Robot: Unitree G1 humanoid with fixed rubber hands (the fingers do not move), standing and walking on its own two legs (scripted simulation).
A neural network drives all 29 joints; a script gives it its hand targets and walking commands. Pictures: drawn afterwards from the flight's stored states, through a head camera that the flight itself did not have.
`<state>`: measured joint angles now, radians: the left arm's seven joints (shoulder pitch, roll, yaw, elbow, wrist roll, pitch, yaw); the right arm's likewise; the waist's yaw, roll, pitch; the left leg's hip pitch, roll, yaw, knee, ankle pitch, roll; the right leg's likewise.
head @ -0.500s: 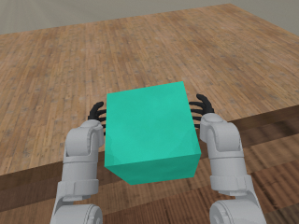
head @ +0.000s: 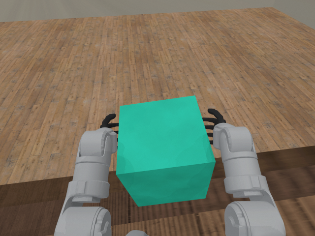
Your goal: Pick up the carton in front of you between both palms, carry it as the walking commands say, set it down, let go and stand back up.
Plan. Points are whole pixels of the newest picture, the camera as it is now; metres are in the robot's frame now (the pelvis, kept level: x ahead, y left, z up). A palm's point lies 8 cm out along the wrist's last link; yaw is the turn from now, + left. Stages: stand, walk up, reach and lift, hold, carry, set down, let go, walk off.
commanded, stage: carry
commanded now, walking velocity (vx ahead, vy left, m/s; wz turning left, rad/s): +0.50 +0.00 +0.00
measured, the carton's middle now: (164, 154) +0.35 +0.02 +0.01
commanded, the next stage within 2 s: none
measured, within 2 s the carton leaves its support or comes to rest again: neither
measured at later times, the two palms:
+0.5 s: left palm (145, 101) +0.72 +0.12 -0.11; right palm (208, 107) +0.69 -0.17 -0.11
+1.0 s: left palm (150, 89) +1.08 +0.13 -0.31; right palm (192, 91) +1.10 -0.16 -0.33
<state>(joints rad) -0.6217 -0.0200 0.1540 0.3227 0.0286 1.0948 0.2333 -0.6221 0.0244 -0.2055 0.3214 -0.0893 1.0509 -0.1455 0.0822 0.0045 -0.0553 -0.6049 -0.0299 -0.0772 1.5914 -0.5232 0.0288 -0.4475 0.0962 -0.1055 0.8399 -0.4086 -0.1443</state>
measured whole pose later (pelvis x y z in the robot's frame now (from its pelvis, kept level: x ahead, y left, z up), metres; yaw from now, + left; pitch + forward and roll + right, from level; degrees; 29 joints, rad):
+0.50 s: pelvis +0.36 +0.01 -0.19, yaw -1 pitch +1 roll +0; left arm -0.55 -0.05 0.23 0.24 0.10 1.08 0.15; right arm -0.58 0.03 -0.13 0.25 0.01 1.05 -0.24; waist -0.12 0.02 -0.02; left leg -0.34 -0.15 0.06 0.92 -0.60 0.15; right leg -0.79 -0.02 0.06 1.27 -0.32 -0.05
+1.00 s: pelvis +0.74 -0.04 -0.40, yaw +0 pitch +2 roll +0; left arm -0.66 -0.04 0.12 0.34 -0.03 1.08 0.30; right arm -0.55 0.03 -0.24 0.22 -0.11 1.09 -0.14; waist 0.13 0.02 0.01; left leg -0.74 0.02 -0.06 0.93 0.13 0.03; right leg -0.38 0.12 -0.08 1.08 -0.74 -0.14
